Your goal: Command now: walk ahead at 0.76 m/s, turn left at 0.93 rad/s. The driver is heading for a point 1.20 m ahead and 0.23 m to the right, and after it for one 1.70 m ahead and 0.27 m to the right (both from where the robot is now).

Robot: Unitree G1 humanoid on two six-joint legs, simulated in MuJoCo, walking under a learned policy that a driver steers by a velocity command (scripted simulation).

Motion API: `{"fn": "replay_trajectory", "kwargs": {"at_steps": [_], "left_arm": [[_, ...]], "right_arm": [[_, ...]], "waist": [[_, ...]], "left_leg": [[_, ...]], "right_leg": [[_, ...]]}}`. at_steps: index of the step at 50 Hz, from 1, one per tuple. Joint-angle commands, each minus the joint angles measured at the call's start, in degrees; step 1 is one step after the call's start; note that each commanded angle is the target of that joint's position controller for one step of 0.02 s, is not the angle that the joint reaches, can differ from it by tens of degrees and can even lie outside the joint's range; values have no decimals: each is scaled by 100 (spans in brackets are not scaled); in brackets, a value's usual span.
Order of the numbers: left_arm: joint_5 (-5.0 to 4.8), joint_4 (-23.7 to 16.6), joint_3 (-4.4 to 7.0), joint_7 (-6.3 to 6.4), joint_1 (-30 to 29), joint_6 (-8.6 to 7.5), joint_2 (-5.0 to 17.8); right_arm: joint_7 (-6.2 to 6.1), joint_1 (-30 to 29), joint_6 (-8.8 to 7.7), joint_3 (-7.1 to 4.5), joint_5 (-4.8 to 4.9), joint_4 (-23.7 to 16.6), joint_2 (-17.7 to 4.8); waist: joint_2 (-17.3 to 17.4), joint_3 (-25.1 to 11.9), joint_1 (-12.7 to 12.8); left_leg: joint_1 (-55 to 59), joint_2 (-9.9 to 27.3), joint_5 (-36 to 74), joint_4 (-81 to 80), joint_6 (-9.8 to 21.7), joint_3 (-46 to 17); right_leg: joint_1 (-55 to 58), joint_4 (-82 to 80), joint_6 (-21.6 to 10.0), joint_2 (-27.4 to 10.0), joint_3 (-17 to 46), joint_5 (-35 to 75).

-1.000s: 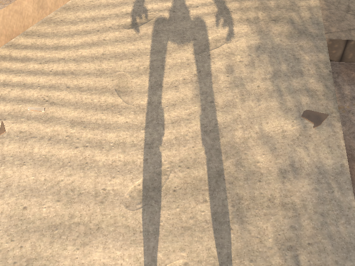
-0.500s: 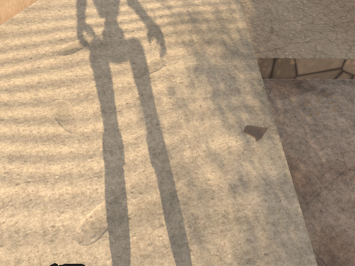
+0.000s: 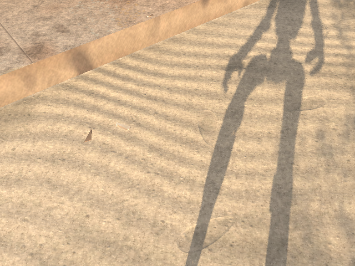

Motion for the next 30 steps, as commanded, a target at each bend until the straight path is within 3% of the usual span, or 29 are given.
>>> {"fn": "replay_trajectory", "kwargs": {"at_steps": [1, 4, 6, 7, 8, 9, 10, 11, 12, 13, 14, 15, 16, 17, 18, 20, 22, 25, 28, 30], "left_arm": [[13, -176, 185, 27, 112, -113, 784], [14, 111, 165, 72, 446, -131, 695], [61, 375, 95, 80, 772, -147, 545], [59, 510, 83, 86, 864, -132, 574], [39, 620, 86, 97, 821, -93, 675], [-2, 712, 81, 110, 677, -56, 805], [-40, 878, 86, 108, 729, -21, 998], [-112, 988, 100, 91, 680, 11, 1189], [-222, 880, 81, 54, 266, -12, 1218], [-353, 395, -173, -162, 466, -63, 94], [-400, 278, -2, -125, -179, -159, 621], [-448, 128, 83, -76, -711, -145, 700], [-389, 220, 12, -81, -529, -139, 454], [-301, 436, 15, -122, -331, -62, 347], [-203, 625, -4, -175, 39, 65, 180], [-215, 744, 6, -271, 100, 253, 2], [-218, 653, 14, -325, -305, 366, -96], [-268, 281, -71, -373, -1176, 361, -177], [-241, 55, -151, -449, -1676, 323, -92], [-246, 38, -156, -476, -1582, 339, 87]], "right_arm": [[130, -1078, -90, -15, -31, -586, -310], [216, -1616, -152, 83, -51, -771, -178], [236, -1929, -239, 212, -35, -903, 28], [225, -2017, -276, 269, -32, -960, 106], [196, -1989, -299, 300, -34, -973, 122], [128, -1719, -310, 306, -45, -908, 103], [28, -1091, -325, 250, -62, -753, -3], [-79, 192, -385, 135, -59, -418, -201], [-180, 1628, -482, -28, -113, -11, -535], [-312, 1836, -564, -195, -223, 77, -1390], [-389, 2119, -608, -186, -141, -36, -1378], [-442, 1732, -631, -115, -181, 248, -1153], [-434, 1367, -680, -5, -161, 333, -760], [-414, 925, -729, 89, -131, 310, -422], [-421, 723, -757, 185, -45, 333, -138], [-406, 788, -857, 283, 44, 500, 198], [-389, 859, -942, 288, 135, 692, 238], [-369, 1007, -1035, 334, 105, 861, 362], [-518, 1161, -998, 367, 94, 999, 207], [-681, 1025, -1001, 322, 100, 959, -157]], "waist": [[-847, 1213, 171], [-833, 1493, 311], [-747, 1672, 394], [-775, 1724, 374], [-818, 1706, 253], [-883, 1498, -2], [-1065, 991, -364], [-1114, 286, -1029], [-954, -489, -1892], [988, -1620, -1354], [312, -2228, -1701], [-5, -960, -1364], [-81, -75, -954], [-47, 246, -641], [246, 408, -358], [307, 608, -195], [224, 940, -126], [458, 1289, -132], [163, 1333, -77], [254, 1018, 187]], "left_leg": [[-1220, 78, 88, -300, 82, 173], [-1407, 235, -162, -1010, 362, 509], [-1055, 154, -488, -1789, 646, 570], [-785, 60, -732, -2194, 796, 722], [-307, -91, -1085, -2620, 964, 963], [601, -378, -1487, -3031, 1145, 1283], [1742, -805, -1809, -3025, 1289, 1584], [3455, -1009, -1629, -3206, 1391, 1506], [5727, -472, -1146, -3754, 1462, 611], [7819, 1814, -3721, -4476, 1533, -2444], [7233, 2269, -3678, -5485, 1207, -3928], [6285, 2001, -2722, -5497, 927, -2850], [5310, 1849, -1837, -5531, 902, -2032], [4654, 1513, -1480, -5695, 722, -1292], [4146, 1248, -1228, -5865, 555, -646], [3899, 1042, -542, -6092, 340, 54], [3910, 795, 431, -6292, 64, 838], [3738, 471, 2289, -6470, -56, 1746], [4292, 424, 4131, -6451, -103, 2204], [4488, 628, 6184, -5982, -128, 2306]], "right_leg": [[30, -1155, -374, -1494, 793, -771], [608, -1285, -397, -1650, 324, -393], [654, -1418, -516, -1709, 172, 193], [706, -1485, -601, -1786, 94, 840], [724, -1394, -662, -1798, -86, 2051], [613, -976, -672, -1730, -362, 4144], [548, -75, -763, -1785, -362, 6554], [40, 1343, -764, -1764, -281, 7587], [-1437, 3228, -645, -1396, -237, 6251], [-3839, 5649, -445, -268, 194, -434], [-3893, 6560, -610, 181, 1672, -691], [-4302, 6623, -667, -67, 1702, 120], [-4238, 6340, -637, -386, 1400, 478], [-3930, 5992, -584, -590, 1353, 698], [-3587, 5865, -525, -683, 1294, 867], [-3563, 5858, -474, -721, 1244, 999], [-4067, 5834, -452, -666, 1082, 1264], [-4196, 5063, -530, -408, 493, 1942], [-4094, 3903, -762, -90, -147, 2194], [-3111, 3080, -913, 258, -490, 2308]]}}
